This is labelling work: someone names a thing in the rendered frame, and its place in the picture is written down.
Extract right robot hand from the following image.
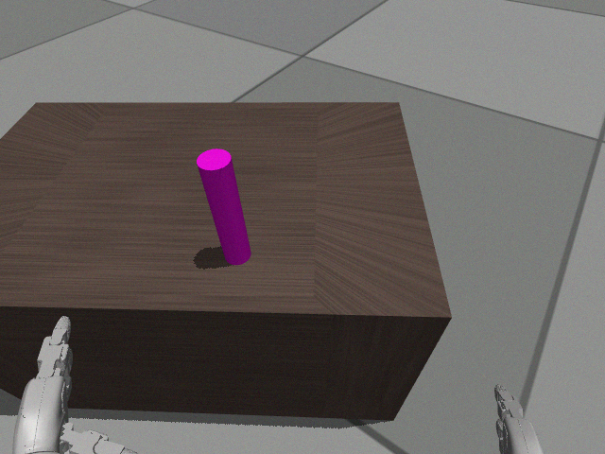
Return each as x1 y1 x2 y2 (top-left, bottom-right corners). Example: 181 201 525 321
494 384 544 454

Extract can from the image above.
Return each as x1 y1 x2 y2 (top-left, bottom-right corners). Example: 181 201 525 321
197 148 251 265

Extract left robot hand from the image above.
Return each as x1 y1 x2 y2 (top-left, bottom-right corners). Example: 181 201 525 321
12 316 138 454

